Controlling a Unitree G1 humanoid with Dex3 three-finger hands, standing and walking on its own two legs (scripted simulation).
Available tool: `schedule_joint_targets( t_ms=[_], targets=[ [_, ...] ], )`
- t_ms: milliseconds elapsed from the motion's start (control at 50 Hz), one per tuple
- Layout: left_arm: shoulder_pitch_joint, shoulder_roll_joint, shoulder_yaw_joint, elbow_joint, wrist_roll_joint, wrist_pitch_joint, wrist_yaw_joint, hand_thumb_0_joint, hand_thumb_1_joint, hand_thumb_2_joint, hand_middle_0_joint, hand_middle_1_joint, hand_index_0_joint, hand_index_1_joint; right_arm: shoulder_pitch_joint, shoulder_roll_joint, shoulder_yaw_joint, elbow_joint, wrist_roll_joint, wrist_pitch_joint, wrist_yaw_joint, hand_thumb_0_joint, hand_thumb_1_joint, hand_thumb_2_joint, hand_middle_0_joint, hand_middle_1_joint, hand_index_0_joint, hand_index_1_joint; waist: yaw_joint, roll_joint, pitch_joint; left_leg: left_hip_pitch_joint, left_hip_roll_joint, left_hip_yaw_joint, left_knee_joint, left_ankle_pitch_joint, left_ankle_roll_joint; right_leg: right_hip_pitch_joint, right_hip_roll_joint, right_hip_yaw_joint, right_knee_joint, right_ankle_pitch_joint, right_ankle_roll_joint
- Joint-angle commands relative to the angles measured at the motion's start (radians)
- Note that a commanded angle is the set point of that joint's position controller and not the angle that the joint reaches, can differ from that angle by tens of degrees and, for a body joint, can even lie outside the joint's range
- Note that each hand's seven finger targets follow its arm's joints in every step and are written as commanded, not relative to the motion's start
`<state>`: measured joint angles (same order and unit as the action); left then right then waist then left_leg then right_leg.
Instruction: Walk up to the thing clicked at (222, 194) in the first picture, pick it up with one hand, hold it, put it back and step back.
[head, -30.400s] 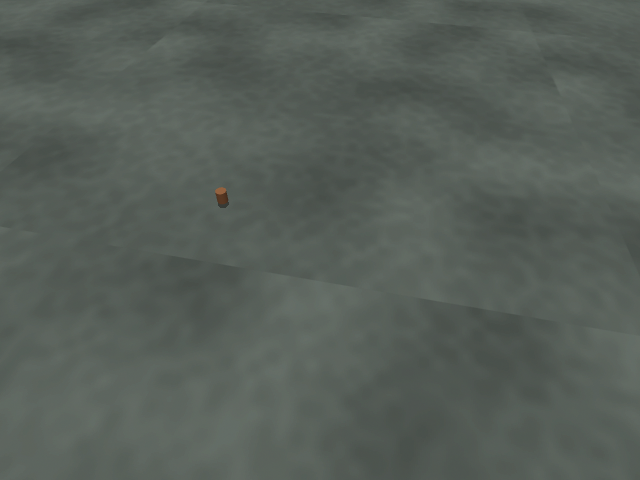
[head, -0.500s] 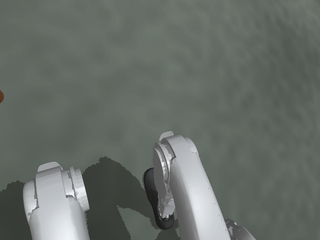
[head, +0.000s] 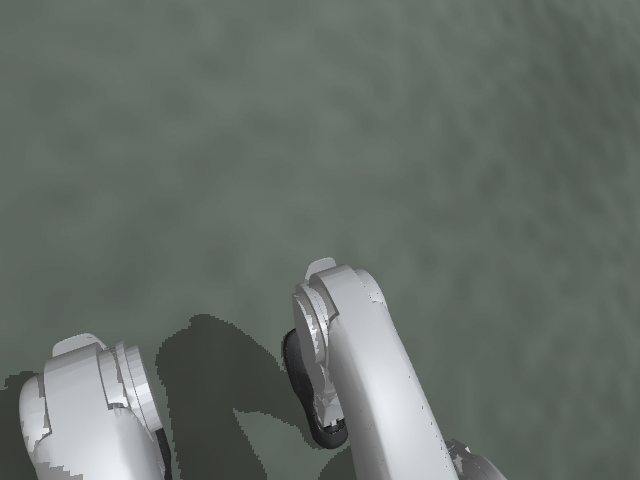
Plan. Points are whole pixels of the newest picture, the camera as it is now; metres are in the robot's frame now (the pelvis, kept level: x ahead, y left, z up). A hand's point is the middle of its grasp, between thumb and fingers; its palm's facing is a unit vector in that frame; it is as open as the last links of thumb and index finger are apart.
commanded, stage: close in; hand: left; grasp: from above
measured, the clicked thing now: out of the picture +0.52 +0.32 -0.29
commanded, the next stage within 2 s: rest palm in 0.06 s
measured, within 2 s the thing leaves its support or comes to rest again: neither
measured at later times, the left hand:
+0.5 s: hand out of the picture +0.50 +0.31 -0.22, palm faces -0.45 -0.12 -0.88, open 12.7 cm
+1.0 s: hand out of the picture +0.50 +0.31 -0.25, palm faces -0.46 -0.14 -0.88, open 13.2 cm
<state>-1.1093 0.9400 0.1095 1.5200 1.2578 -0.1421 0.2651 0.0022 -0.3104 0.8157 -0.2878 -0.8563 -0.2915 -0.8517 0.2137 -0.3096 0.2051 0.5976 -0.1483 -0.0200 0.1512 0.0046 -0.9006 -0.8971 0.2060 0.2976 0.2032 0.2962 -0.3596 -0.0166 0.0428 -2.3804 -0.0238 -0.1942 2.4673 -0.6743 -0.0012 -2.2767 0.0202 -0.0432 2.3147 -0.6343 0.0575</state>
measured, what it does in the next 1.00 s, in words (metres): stands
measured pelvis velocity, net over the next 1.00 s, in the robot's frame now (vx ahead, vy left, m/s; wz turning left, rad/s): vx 0.01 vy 0.01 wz -0.08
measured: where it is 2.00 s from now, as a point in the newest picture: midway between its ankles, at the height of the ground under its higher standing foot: (243, 448)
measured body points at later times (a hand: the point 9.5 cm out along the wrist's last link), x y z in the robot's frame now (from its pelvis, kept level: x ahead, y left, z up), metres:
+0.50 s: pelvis +0.00 +0.01 -0.01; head +0.27 +0.13 +0.33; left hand +0.52 +0.32 -0.17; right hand +0.04 -0.25 -0.05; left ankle +0.07 +0.12 -0.28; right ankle +0.12 -0.14 -0.28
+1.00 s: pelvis +0.01 +0.01 -0.01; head +0.30 +0.13 +0.31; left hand +0.52 +0.32 -0.20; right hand +0.03 -0.25 -0.06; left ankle +0.07 +0.12 -0.28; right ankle +0.12 -0.14 -0.28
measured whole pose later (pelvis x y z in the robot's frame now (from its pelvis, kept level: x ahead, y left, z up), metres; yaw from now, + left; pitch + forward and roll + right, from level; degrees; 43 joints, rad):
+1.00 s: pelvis +0.01 +0.01 -0.01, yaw -4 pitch +30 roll -16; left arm -1.15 1.09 0.13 1.69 1.34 -0.22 0.48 0.00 -0.35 0.85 -0.22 -0.88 -0.22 -0.88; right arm 0.16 -0.34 0.31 0.57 -0.23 -0.12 0.19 0.00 -0.90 -0.90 0.20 0.30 0.20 0.30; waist -0.43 -0.12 0.15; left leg -2.37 -0.01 -0.26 2.56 -0.74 0.01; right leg -2.25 0.04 -0.10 2.34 -0.65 0.06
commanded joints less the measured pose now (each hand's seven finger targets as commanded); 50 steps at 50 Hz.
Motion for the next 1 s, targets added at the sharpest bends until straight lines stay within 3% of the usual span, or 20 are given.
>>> schedule_joint_targets(
  t_ms=[0,40,80,200,240,300,320,340,360,420,480,540,600,700,720,760,820,860,920,980],
  targets=[
    [-0.367,0.217,-0.005,-0.180,0.000,-0.073,0.003,0.000,-0.277,0.841,-0.314,-0.878,-0.316,-0.877,0.200,-0.317,-0.105,0.011,-0.017,0.000,-0.037,0.000,-0.906,-0.897,0.200,0.300,0.200,0.300,-0.059,0.355,-0.600,0.487,0.016,0.093,-0.233,0.115,0.009,0.306,0.022,-0.157,-0.217,0.100,-0.104],
    [-0.388,0.195,-0.033,-0.220,0.009,-0.103,0.012,0.000,-0.322,0.797,-0.260,-0.878,-0.274,-0.864,0.206,-0.306,-0.099,0.020,-0.022,0.002,-0.037,0.000,-0.902,-0.897,0.200,0.300,0.200,0.300,-0.054,0.390,-0.641,0.541,0.019,0.090,-0.238,0.140,0.001,0.320,0.023,-0.163,-0.203,0.130,-0.101],
    [-0.399,0.215,-0.047,-0.215,0.028,-0.123,0.029,0.000,-0.328,0.809,-0.249,-0.888,-0.264,-0.873,0.213,-0.303,-0.096,0.036,-0.026,0.004,-0.035,0.000,-0.902,-0.897,0.200,0.300,0.200,0.300,-0.042,0.444,-0.668,0.579,0.020,0.088,-0.239,0.177,-0.005,0.313,0.023,-0.170,-0.187,0.164,-0.101],
    [-0.365,0.214,-0.041,-0.128,0.062,-0.117,0.107,0.000,-0.336,0.881,-0.249,-0.856,-0.240,-0.866,0.193,-0.314,-0.088,0.020,-0.039,0.002,-0.026,0.000,-0.894,-0.899,0.200,0.300,0.200,0.300,-0.040,0.500,-0.627,0.643,0.026,0.067,-0.256,0.256,-0.013,0.265,0.018,-0.186,-0.150,0.229,-0.101],
    [-0.358,0.197,-0.047,-0.059,0.076,-0.110,0.128,0.000,-0.325,0.888,-0.259,-0.853,-0.248,-0.863,0.180,-0.322,-0.085,0.025,-0.046,-0.004,-0.022,0.000,-0.893,-0.898,0.200,0.300,0.200,0.300,-0.055,0.482,-0.576,0.629,0.030,0.056,-0.254,0.263,-0.015,0.225,0.017,-0.192,-0.140,0.232,-0.100],
    [-0.387,0.253,-0.025,-0.069,0.087,-0.107,0.169,0.000,-0.286,0.881,-0.282,-0.850,-0.274,-0.858,0.175,-0.322,-0.070,0.019,-0.048,-0.013,-0.019,0.000,-0.890,-0.897,0.200,0.300,0.200,0.300,-0.054,0.494,-0.628,0.648,0.031,0.059,-0.252,0.275,-0.007,0.268,0.021,-0.184,-0.138,0.251,-0.093],
    [-0.389,0.238,-0.037,-0.027,0.093,-0.102,0.180,0.000,-0.289,0.852,-0.274,-0.855,-0.271,-0.857,0.167,-0.318,-0.064,0.017,-0.052,-0.021,-0.015,0.000,-0.893,-0.898,0.200,0.300,0.200,0.300,-0.070,0.489,-0.590,0.618,0.030,0.066,-0.236,0.256,0.000,0.267,0.024,-0.181,-0.139,0.249,-0.091],
    [-0.381,0.251,-0.018,0.001,0.097,-0.096,0.192,0.000,-0.290,0.831,-0.259,-0.848,-0.261,-0.845,0.177,-0.331,-0.062,0.016,-0.056,-0.028,-0.012,0.000,-0.891,-0.897,0.200,0.300,0.200,0.300,-0.082,0.470,-0.566,0.595,0.030,0.063,-0.236,0.249,0.000,0.274,0.022,-0.185,-0.141,0.244,-0.090],
    [-0.382,0.235,-0.029,0.001,0.093,-0.094,0.202,0.000,-0.307,0.825,-0.253,-0.839,-0.253,-0.838,0.168,-0.328,-0.057,0.012,-0.054,-0.036,-0.011,0.000,-0.893,-0.898,0.200,0.300,0.200,0.300,-0.077,0.462,-0.555,0.586,0.029,0.061,-0.240,0.232,-0.001,0.260,0.024,-0.186,-0.136,0.236,-0.090],
    [-0.400,0.306,0.010,0.003,0.107,-0.090,0.232,0.000,-0.297,0.823,-0.265,-0.833,-0.263,-0.834,0.160,-0.342,-0.049,-0.001,-0.058,-0.053,-0.010,0.000,-0.894,-0.899,0.200,0.300,0.200,0.300,-0.082,0.467,-0.572,0.585,0.033,0.053,-0.242,0.201,0.001,0.276,0.027,-0.189,-0.136,0.215,-0.089],
    [-0.361,0.289,0.009,0.071,0.103,-0.074,0.244,0.000,-0.293,0.791,-0.254,-0.846,-0.261,-0.837,0.147,-0.345,-0.043,-0.005,-0.067,-0.076,0.002,0.000,-0.896,-0.899,0.199,0.300,0.200,0.300,-0.094,0.446,-0.521,0.552,0.036,0.054,-0.223,0.174,0.003,0.256,0.030,-0.192,-0.130,0.199,-0.084],
    [-0.381,0.342,0.026,0.030,0.099,-0.071,0.254,0.000,-0.314,0.805,-0.243,-0.838,-0.246,-0.834,0.157,-0.349,-0.035,-0.004,-0.065,-0.087,0.002,0.000,-0.895,-0.898,0.199,0.300,0.199,0.300,-0.090,0.468,-0.589,0.564,0.037,0.055,-0.219,0.201,0.006,0.315,0.037,-0.188,-0.133,0.226,-0.083],
    [-0.328,0.331,0.034,0.089,0.087,-0.061,0.252,0.000,-0.322,0.802,-0.228,-0.852,-0.234,-0.844,0.160,-0.345,-0.018,-0.003,-0.066,-0.095,0.011,0.000,-0.896,-0.899,0.200,0.300,0.200,0.300,-0.097,0.430,-0.522,0.529,0.041,0.039,-0.212,0.202,0.001,0.294,0.039,-0.202,-0.126,0.217,-0.083],
    [-0.321,0.365,0.042,0.033,0.077,-0.061,0.242,0.000,-0.340,0.819,-0.223,-0.857,-0.225,-0.854,0.161,-0.354,-0.017,-0.002,-0.069,-0.097,0.017,0.000,-0.898,-0.900,0.199,0.300,0.200,0.300,-0.086,0.487,-0.575,0.580,0.046,0.036,-0.216,0.243,-0.005,0.334,0.042,-0.203,-0.120,0.246,-0.083],
    [-0.308,0.337,0.029,0.076,0.079,-0.061,0.237,0.000,-0.354,0.829,-0.217,-0.862,-0.217,-0.860,0.157,-0.357,-0.006,-0.010,-0.072,-0.099,0.019,0.000,-0.900,-0.901,0.199,0.300,0.200,0.300,-0.108,0.459,-0.524,0.561,0.047,0.031,-0.196,0.249,-0.006,0.307,0.039,-0.208,-0.115,0.251,-0.085],
    [-0.319,0.372,0.046,0.034,0.076,-0.070,0.240,0.000,-0.365,0.843,-0.205,-0.879,-0.206,-0.877,0.162,-0.359,-0.005,-0.006,-0.074,-0.095,0.018,0.000,-0.899,-0.901,0.199,0.300,0.200,0.300,-0.100,0.475,-0.551,0.553,0.044,0.035,-0.198,0.257,-0.005,0.348,0.044,-0.209,-0.122,0.260,-0.086],
    [-0.312,0.368,0.034,0.041,0.077,-0.077,0.240,0.000,-0.370,0.842,-0.200,-0.879,-0.201,-0.877,0.150,-0.353,-0.002,-0.005,-0.077,-0.093,0.022,0.000,-0.899,-0.901,0.199,0.300,0.200,0.300,-0.099,0.467,-0.518,0.525,0.046,0.038,-0.197,0.214,-0.003,0.336,0.047,-0.209,-0.127,0.227,-0.087],
    [-0.306,0.351,0.026,0.048,0.080,-0.079,0.238,0.000,-0.369,0.844,-0.200,-0.879,-0.201,-0.877,0.160,-0.354,0.002,-0.009,-0.079,-0.095,0.026,0.000,-0.899,-0.901,0.199,0.300,0.200,0.300,-0.114,0.451,-0.513,0.532,0.046,0.042,-0.185,0.231,0.001,0.350,0.048,-0.210,-0.128,0.247,-0.080],
    [-0.307,0.385,0.040,0.036,0.075,-0.086,0.250,0.000,-0.376,0.850,-0.193,-0.886,-0.193,-0.884,0.149,-0.372,-0.001,-0.009,-0.078,-0.098,0.024,0.000,-0.899,-0.902,0.199,0.300,0.200,0.300,-0.103,0.456,-0.504,0.527,0.046,0.036,-0.190,0.225,-0.001,0.342,0.046,-0.215,-0.136,0.239,-0.084],
    [-0.318,0.358,0.019,0.033,0.081,-0.091,0.255,0.000,-0.374,0.859,-0.198,-0.887,-0.196,-0.887,0.147,-0.369,0.000,-0.008,-0.084,-0.100,0.028,0.000,-0.900,-0.903,0.199,0.300,0.200,0.300,-0.116,0.475,-0.514,0.553,0.052,0.029,-0.184,0.249,-0.006,0.339,0.049,-0.221,-0.123,0.258,-0.083]
  ],
)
